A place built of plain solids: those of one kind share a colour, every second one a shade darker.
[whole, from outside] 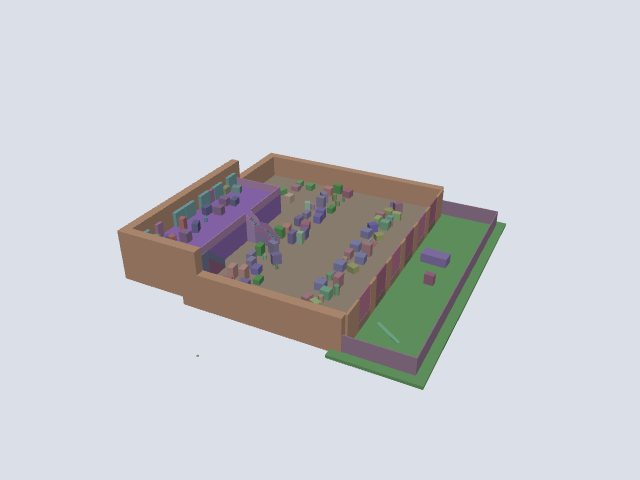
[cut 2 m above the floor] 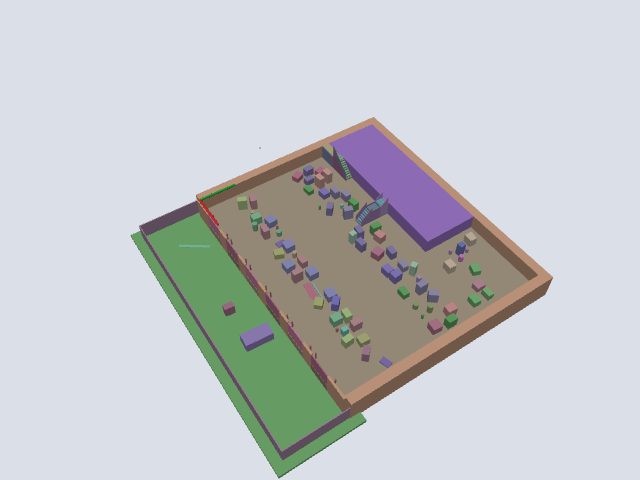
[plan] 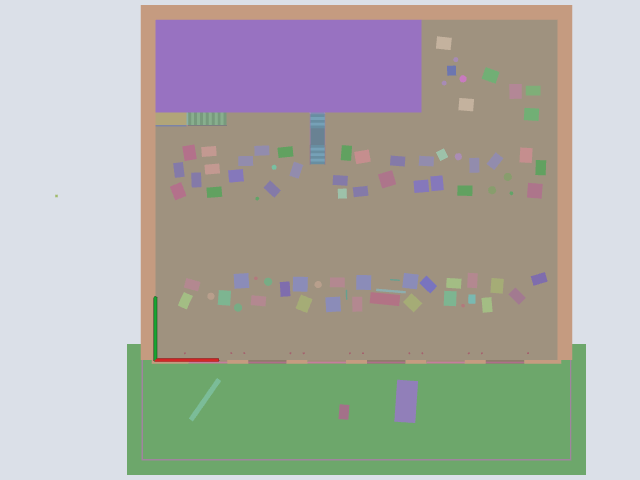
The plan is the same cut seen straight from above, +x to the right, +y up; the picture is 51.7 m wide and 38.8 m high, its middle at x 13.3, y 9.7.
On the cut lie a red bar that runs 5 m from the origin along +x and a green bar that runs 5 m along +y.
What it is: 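14 risers of 0.214 m in one run, up to a store floor 3.00 m over the hall's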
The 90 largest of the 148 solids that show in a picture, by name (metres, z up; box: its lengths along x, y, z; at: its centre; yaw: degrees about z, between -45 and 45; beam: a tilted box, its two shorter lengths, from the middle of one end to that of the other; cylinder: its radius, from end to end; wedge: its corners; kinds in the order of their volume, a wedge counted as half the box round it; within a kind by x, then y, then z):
{
 "floor_hall_concrete_1": {"box": [32.5, 27.5, 1.5], "at": [16.25, 13.75, -0.75]},
 "wall_metal_1": {"box": [1.2, 20.2, 4.7], "at": [-0.6, 10.1, 0.85]},
 "wall_metal_2": {"box": [1.2, 10.9, 6.6], "at": [-0.6, 23.25, 2.9]},
 "wall_metal_3": {"box": [3.0, 0.3, 4.7], "at": [1.2, -0.15, 0.85]},
 "wall_metal_4": {"box": [1.7, 0.3, 4.7], "at": [6.65, -0.15, 0.85]},
 "wall_metal_5": {"box": [23.9, 1.2, 6.6], "at": [10.75, 28.1, 2.9]},
 "wall_metal_6": {"box": [1.7, 0.3, 4.7], "at": [11.45, -0.15, 0.85]},
 "wall_metal_7": {"box": [1.7, 0.3, 4.7], "at": [16.25, -0.15, 0.85]},
 "wall_metal_8": {"box": [1.7, 0.3, 4.7], "at": [21.05, -0.15, 0.85]},
 "wall_metal_9": {"box": [1.7, 0.3, 4.7], "at": [25.85, -0.15, 0.85]},
 "wall_metal_10": {"box": [13.4, 1.2, 3.6], "at": [27.0, 28.1, 1.4]},
 "wall_metal_11": {"box": [3.0, 0.3, 4.7], "at": [31.3, -0.15, 0.85]},
 "wall_metal_12": {"box": [1.2, 28.7, 4.7], "at": [33.1, 14.35, 0.85]},
 "floor_floorboards_1": {"box": [21.5, 7.5, 3.4], "at": [10.75, 23.75, 1.3]},
 "yard_yard_asphalt_1": {"box": [37.1, 10.6, 0.4], "at": [16.25, -4.0, -1.3]},
 "fence_metal_1": {"box": [0.12, 8.24, 2.6], "at": [-1.06, -4.0, -0.2]},
 "fence_metal_2": {"box": [34.74, 0.12, 2.6], "at": [16.25, -8.06, -0.2]},
 "fence_metal_3": {"box": [0.12, 8.24, 2.6], "at": [33.56, -4.0, -0.2]},
 "shelf_1": {"box": [2.0, 0.5, 1.94], "at": [8.15, 27.21, 3.97]},
 "shelf_2": {"box": [2.0, 0.5, 1.93], "at": [10.21, 27.21, 3.96]},
 "shelf_3": {"box": [2.0, 0.5, 1.95], "at": [13.53, 27.21, 3.97]},
 "shelf_4": {"box": [2.0, 0.5, 1.94], "at": [16.65, 27.21, 3.97]},
 "shelf_5": {"box": [2.0, 0.5, 1.98], "at": [20.05, 27.21, 3.99]},
 "floor_hmland_floorboards_1": {"box": [2.5, 1.0, 3.4], "at": [1.25, 19.5, 1.3]},
 "floor_sill_concrete_1": {"box": [3.1, 0.3, 1.5], "at": [4.25, -0.15, -0.75]},
 "floor_sill_concrete_2": {"box": [3.1, 0.3, 1.5], "at": [9.05, -0.15, -0.75]},
 "floor_sill_concrete_3": {"box": [3.1, 0.3, 1.5], "at": [13.85, -0.15, -0.75]},
 "floor_sill_concrete_4": {"box": [3.1, 0.3, 1.5], "at": [18.65, -0.15, -0.75]},
 "floor_sill_concrete_5": {"box": [3.1, 0.3, 1.5], "at": [23.45, -0.15, -0.75]},
 "floor_sill_concrete_6": {"box": [3.1, 0.3, 1.5], "at": [28.25, -0.15, -0.75]},
 "load_drums_hall_1": {"box": [1.2, 1.2, 1.03], "at": [6.95, 6.39, 0.52], "yaw": 3.5},
 "load_drums_hall_2": {"box": [1.2, 1.2, 1.03], "at": [11.71, 6.13, 0.52], "yaw": -1.4},
 "load_drums_hall_3": {"box": [1.2, 1.2, 1.04], "at": [14.36, 4.49, 0.52], "yaw": 3.4},
 "load_drums_hall_4": {"box": [1.2, 1.2, 1.04], "at": [16.83, 6.27, 0.52], "yaw": -1.3},
 "load_drums_hall_5": {"box": [1.2, 1.2, 1.04], "at": [20.61, 6.37, 0.52], "yaw": -6.7},
 "shutter_metal_1": {"box": [3.1, 0.12, 3.3], "at": [4.25, -0.2, 1.65]},
 "shutter_metal_2": {"box": [3.1, 0.12, 3.3], "at": [9.05, -0.2, 1.65]},
 "shutter_metal_3": {"box": [3.1, 0.12, 3.3], "at": [13.85, -0.2, 1.65]},
 "shutter_metal_4": {"box": [3.1, 0.12, 3.3], "at": [18.65, -0.2, 1.65]},
 "shutter_metal_5": {"box": [3.1, 0.12, 3.3], "at": [23.45, -0.2, 1.65]},
 "shutter_metal_6": {"box": [3.1, 0.12, 3.3], "at": [28.25, -0.2, 1.65]},
 "skip_yard_1": {"box": [1.7, 3.4, 1.24], "at": [20.27, -3.35, -0.48], "yaw": -3.9},
 "load_bales_mid_1": {"box": [1.2, 0.8, 1.19], "at": [7.29, 16.09, 0.6], "yaw": 0.5},
 "load_bales_mid_2": {"box": [1.2, 0.8, 1.19], "at": [8.6, 16.93, 0.59], "yaw": 2.1},
 "load_bales_mid_3": {"box": [0.8, 1.2, 1.64], "at": [11.38, 15.34, 0.82], "yaw": -18.8},
 "load_bales_mid_4": {"box": [0.8, 1.2, 1.62], "at": [25.78, 15.74, 0.81], "yaw": 1.1},
 "load_bales_mid_5": {"box": [0.8, 1.2, 1.46], "at": [27.44, 16.07, 0.73], "yaw": -38.2},
 "load_cartons_mid_1": {"box": [0.8, 1.2, 1.19], "at": [1.89, 15.36, 0.59], "yaw": 7.3},
 "load_cartons_mid_2": {"box": [1.2, 0.8, 1.38], "at": [9.43, 13.82, 0.69], "yaw": -42.4},
 "load_cartons_mid_3": {"box": [1.2, 0.8, 1.56], "at": [14.94, 14.52, 0.78], "yaw": -3.7},
 "load_cartons_mid_4": {"box": [1.2, 0.8, 1.41], "at": [16.58, 13.62, 0.7], "yaw": 6.0},
 "load_cartons_mid_5": {"box": [1.2, 0.8, 1.17], "at": [19.58, 16.08, 0.59], "yaw": -4.5},
 "load_bales_hall_1": {"box": [1.2, 0.8, 1.61], "at": [2.97, 6.09, 0.8], "yaw": -15.9},
 "load_bales_hall_2": {"box": [1.2, 0.8, 1.56], "at": [8.32, 4.78, 0.78], "yaw": -5.4},
 "load_bales_hall_3": {"box": [0.8, 1.2, 1.67], "at": [16.31, 4.51, 0.84], "yaw": 0.8},
 "load_bales_hall_4": {"box": [0.8, 1.2, 1.3], "at": [25.62, 6.43, 0.65], "yaw": -2.9},
 "load_crate_1": {"box": [1.0, 1.2, 1.33], "at": [4.89, 23.85, 3.66], "yaw": -2.2},
 "load_crate_2": {"box": [1.0, 1.2, 1.13], "at": [12.68, 24.31, 3.57], "yaw": 3.7},
 "load_crate_3": {"box": [1.0, 1.2, 1.04], "at": [15.25, 25.19, 3.52], "yaw": -1.0},
 "load_sacks_mid_1": {"box": [1.22, 0.84, 1.34], "at": [10.51, 16.8, 0.67], "yaw": 6.0},
 "load_sacks_mid_2": {"box": [0.84, 1.22, 1.39], "at": [15.44, 16.73, 0.69], "yaw": -4.2},
 "load_sacks_mid_3": {"box": [0.84, 1.22, 1.32], "at": [31.15, 15.55, 0.66], "yaw": -1.9},
 "load_cartons_hall_1": {"box": [0.8, 1.2, 1.63], "at": [2.41, 4.79, 0.82], "yaw": -24.8},
 "load_cartons_hall_2": {"box": [1.2, 0.8, 1.33], "at": [24.12, 6.2, 0.66], "yaw": -3.5},
 "load_cartons_hall_3": {"box": [0.8, 1.2, 1.19], "at": [26.81, 4.45, 0.6], "yaw": 4.9},
 "load_crate_mid_1": {"box": [1.2, 1.0, 0.89], "at": [6.51, 14.89, 0.44], "yaw": 5.2},
 "load_crate_mid_2": {"box": [1.2, 1.0, 1.06], "at": [21.49, 14.04, 0.53], "yaw": 4.7},
 "load_crate_mid_3": {"box": [1.0, 1.2, 1.31], "at": [22.76, 14.29, 0.66], "yaw": 5.0},
 "pallets_mid_1": {"box": [1.2, 0.8, 1.69], "at": [4.32, 16.86, 0.85], "yaw": 4.5},
 "pallets_mid_2": {"box": [1.2, 0.8, 1.72], "at": [4.59, 15.43, 0.86], "yaw": 4.6},
 "load_drums_mid_1": {"box": [1.2, 1.2, 1.05], "at": [18.73, 14.6, 0.53], "yaw": 16.9},
 "load_drums_mid_2": {"box": [1.2, 1.2, 1.04], "at": [30.67, 13.68, 0.52], "yaw": -4.5},
 "floor_l1a_1": {"box": [1.15, 1.39, 1.76], "at": [13.1, 18.07, 0.83]},
 "ibc_hall_1": {"box": [1.0, 1.2, 1.16], "at": [5.58, 5.02, 0.58], "yaw": -3.9},
 "ibc_hall_2": {"box": [1.0, 1.2, 1.16], "at": [23.82, 4.97, 0.58], "yaw": -2.3},
 "ibc_mid_1": {"box": [1.2, 1.0, 1.16], "at": [16.74, 16.42, 0.58], "yaw": 10.0},
 "ibc_mid_2": {"box": [1.0, 1.2, 1.16], "at": [29.95, 16.55, 0.58], "yaw": -3.3},
 "ibc_side_1": {"box": [1.2, 1.0, 1.16], "at": [23.31, 25.61, 0.58], "yaw": -6.1},
 "ibc_side_2": {"box": [1.2, 1.0, 1.16], "at": [25.12, 20.64, 0.58], "yaw": -4.5},
 "rail_1": {"box": [9.97, 0.12, 1.1], "at": [7.49, 20.06, 3.55]},
 "rail_2": {"box": [7.78, 0.12, 1.1], "at": [17.61, 20.06, 3.55]},
 "load_cartons_1": {"box": [1.2, 0.8, 1.24], "at": [7.47, 24.2, 3.62], "yaw": 21.9},
 "load_cartons_2": {"box": [1.2, 0.8, 1.12], "at": [11.99, 25.73, 3.56], "yaw": -6.8},
 "pallets_hall_1": {"box": [1.2, 0.8, 1.46], "at": [29.24, 5.17, 0.73], "yaw": -44.8},
 "load_sacks_hall_1": {"box": [1.22, 0.84, 1.34], "at": [22.06, 6.1, 0.67], "yaw": -44.5},
 "pallets_yard_1": {"box": [0.8, 1.2, 1.37], "at": [15.24, -4.21, -0.42], "yaw": -4.4},
 "rail_hmland_1": {"box": [2.5, 0.12, 4.1], "at": [1.25, 18.94, 2.05]},
 "stillage_hall_1": {"box": [1.0, 1.2, 0.92], "at": [27.61, 6.0, 0.46], "yaw": -4.7},
 "stillage_1": {"box": [1.0, 1.2, 0.9], "at": [19.27, 25.82, 3.45], "yaw": 14.7},
 "stillage_side_1": {"box": [1.2, 1.0, 0.85], "at": [30.4, 19.85, 0.43], "yaw": -3.1}
}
